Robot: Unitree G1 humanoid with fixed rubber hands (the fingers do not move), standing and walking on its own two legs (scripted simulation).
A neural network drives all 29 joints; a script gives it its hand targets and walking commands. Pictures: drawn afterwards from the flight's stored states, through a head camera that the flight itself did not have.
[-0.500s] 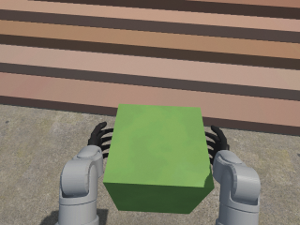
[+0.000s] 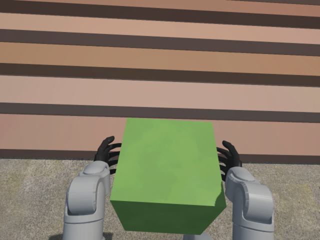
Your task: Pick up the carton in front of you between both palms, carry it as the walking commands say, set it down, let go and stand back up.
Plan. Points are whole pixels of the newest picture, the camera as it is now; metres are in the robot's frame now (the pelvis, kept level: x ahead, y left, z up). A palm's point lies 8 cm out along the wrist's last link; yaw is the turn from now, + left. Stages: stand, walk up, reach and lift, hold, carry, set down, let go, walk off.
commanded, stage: carry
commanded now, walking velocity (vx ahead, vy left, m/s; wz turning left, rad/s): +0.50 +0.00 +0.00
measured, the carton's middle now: (165, 179) +0.27 -0.01 -0.01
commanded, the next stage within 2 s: none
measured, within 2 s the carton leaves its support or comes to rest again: neither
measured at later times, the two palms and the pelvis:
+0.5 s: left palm (120, 44) +0.66 +0.14 +0.14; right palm (208, 44) +0.69 -0.16 +0.14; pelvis +0.32 -0.04 -0.01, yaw +3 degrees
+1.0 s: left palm (129, 5) +1.04 +0.15 +0.12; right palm (194, 9) +1.03 -0.15 +0.12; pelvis +0.64 +0.01 -0.01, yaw +2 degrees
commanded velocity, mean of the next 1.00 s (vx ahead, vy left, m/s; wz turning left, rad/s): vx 0.50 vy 0.00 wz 0.00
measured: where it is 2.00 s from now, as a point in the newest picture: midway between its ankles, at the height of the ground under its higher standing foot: (157, 87)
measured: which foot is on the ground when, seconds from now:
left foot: down 0.00-0.26, up 0.28-0.68, down 0.70-1.00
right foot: up 0.00-0.22, down 0.24-0.72, up 0.74-1.00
